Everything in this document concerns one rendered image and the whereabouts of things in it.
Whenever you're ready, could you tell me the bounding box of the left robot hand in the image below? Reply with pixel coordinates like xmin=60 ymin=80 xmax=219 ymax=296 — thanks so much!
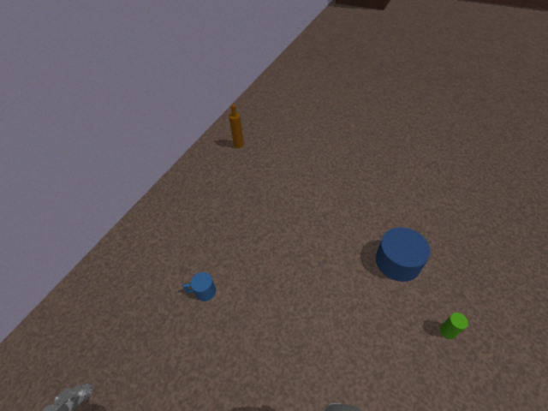
xmin=42 ymin=384 xmax=93 ymax=411

